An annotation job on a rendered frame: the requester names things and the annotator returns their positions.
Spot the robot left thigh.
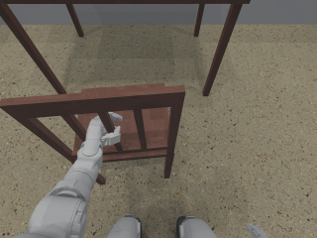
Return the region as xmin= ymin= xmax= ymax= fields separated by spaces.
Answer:
xmin=106 ymin=217 xmax=141 ymax=238

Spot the left robot forearm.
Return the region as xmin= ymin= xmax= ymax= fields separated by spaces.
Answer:
xmin=28 ymin=139 xmax=103 ymax=233

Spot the chair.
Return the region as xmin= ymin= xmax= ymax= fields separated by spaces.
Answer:
xmin=0 ymin=82 xmax=186 ymax=185

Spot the left robot upper arm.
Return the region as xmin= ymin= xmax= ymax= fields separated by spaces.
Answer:
xmin=12 ymin=194 xmax=88 ymax=238

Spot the robot right hand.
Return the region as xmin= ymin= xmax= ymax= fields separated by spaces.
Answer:
xmin=247 ymin=223 xmax=266 ymax=238

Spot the table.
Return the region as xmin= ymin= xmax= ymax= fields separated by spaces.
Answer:
xmin=0 ymin=0 xmax=251 ymax=97

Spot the robot left hand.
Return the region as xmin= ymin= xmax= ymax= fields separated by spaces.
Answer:
xmin=85 ymin=112 xmax=123 ymax=147

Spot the robot right shin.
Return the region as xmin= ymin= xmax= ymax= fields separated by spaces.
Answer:
xmin=183 ymin=216 xmax=195 ymax=222

